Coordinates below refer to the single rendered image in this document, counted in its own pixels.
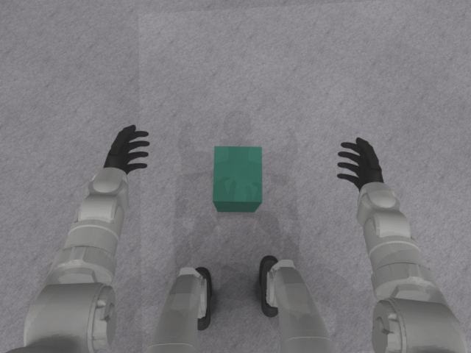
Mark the right robot upper arm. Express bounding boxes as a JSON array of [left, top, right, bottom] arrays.
[[372, 297, 466, 353]]

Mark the right robot foot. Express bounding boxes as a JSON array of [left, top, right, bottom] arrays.
[[259, 255, 278, 317]]

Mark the carton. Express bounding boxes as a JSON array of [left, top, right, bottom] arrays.
[[213, 146, 263, 212]]

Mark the robot right thigh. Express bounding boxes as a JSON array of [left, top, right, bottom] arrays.
[[267, 267, 335, 353]]

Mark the left robot upper arm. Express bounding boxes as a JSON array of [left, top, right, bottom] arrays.
[[5, 282, 116, 353]]

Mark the left robot hand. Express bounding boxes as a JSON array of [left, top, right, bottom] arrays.
[[104, 125, 149, 175]]

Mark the right robot hand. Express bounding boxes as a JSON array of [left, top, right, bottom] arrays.
[[337, 138, 384, 192]]

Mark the robot right forearm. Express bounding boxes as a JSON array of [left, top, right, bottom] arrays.
[[356, 182, 467, 353]]

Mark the robot left forearm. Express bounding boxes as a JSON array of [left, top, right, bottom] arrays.
[[24, 167, 129, 347]]

